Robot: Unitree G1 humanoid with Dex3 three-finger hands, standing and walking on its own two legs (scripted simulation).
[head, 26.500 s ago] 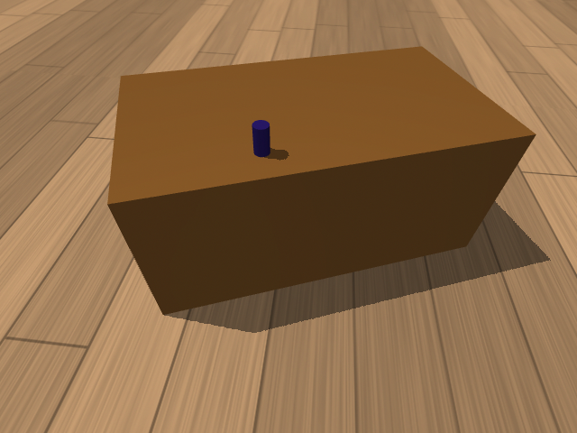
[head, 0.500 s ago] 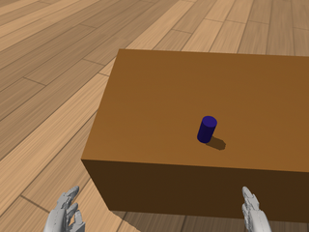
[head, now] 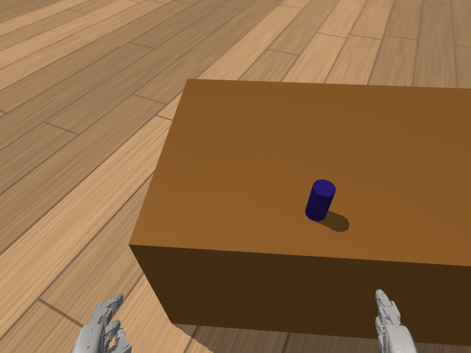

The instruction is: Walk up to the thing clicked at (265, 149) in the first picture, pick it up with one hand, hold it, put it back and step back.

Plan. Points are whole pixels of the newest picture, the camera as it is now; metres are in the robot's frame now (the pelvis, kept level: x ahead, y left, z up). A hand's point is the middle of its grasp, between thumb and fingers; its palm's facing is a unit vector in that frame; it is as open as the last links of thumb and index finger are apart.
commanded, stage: home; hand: right
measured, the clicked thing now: (319, 201) +0.48 -0.18 -0.06
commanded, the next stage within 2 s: stand in 0.44 s
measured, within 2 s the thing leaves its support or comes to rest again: neither
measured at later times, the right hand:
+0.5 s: hand out of the picture +0.08 -0.25 -0.11, palm faces -0.03 +0.93 -0.36, open 17.4 cm
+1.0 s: hand out of the picture +0.04 -0.25 -0.09, palm faces +0.00 +0.94 -0.35, open 9.0 cm
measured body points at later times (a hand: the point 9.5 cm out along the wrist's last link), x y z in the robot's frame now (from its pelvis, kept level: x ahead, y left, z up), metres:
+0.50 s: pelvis +0.00 +0.00 +0.03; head +0.01 -0.01 +0.48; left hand +0.07 +0.30 -0.09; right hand +0.08 -0.30 -0.09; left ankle +0.03 +0.14 -0.68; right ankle +0.00 -0.14 -0.68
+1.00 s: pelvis -0.01 +0.00 +0.06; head -0.01 +0.01 +0.51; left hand +0.07 +0.30 -0.07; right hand +0.04 -0.30 -0.07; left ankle +0.03 +0.14 -0.68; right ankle +0.00 -0.14 -0.68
